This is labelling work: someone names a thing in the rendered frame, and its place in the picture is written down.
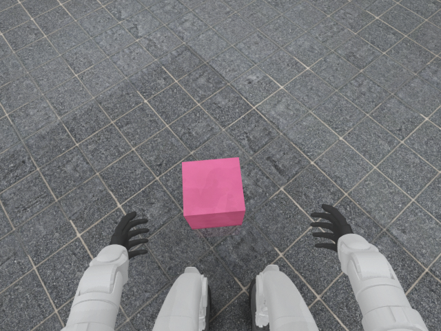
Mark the left robot hand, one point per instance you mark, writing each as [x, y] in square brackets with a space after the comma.
[122, 234]

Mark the robot right forearm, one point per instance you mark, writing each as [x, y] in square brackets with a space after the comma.
[383, 303]

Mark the left robot shin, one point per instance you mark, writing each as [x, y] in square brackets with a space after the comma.
[202, 313]

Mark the right robot hand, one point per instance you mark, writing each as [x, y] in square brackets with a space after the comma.
[338, 226]

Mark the robot left forearm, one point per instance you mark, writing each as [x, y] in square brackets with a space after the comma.
[98, 296]

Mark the robot right thigh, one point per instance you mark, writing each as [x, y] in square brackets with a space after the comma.
[287, 310]

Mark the carton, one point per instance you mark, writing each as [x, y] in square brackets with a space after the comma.
[213, 193]

